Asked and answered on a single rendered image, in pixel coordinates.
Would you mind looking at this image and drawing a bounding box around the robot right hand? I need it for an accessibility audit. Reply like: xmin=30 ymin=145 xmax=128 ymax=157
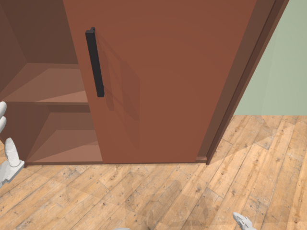
xmin=233 ymin=212 xmax=256 ymax=230

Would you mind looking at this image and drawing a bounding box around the robot left hand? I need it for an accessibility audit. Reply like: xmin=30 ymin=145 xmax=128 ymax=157
xmin=0 ymin=102 xmax=24 ymax=188

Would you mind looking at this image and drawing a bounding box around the handle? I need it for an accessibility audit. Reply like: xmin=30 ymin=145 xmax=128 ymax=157
xmin=85 ymin=27 xmax=105 ymax=97

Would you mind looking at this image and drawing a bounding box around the wardrobe door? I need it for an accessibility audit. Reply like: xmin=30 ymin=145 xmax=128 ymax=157
xmin=63 ymin=0 xmax=257 ymax=163
xmin=197 ymin=0 xmax=275 ymax=157

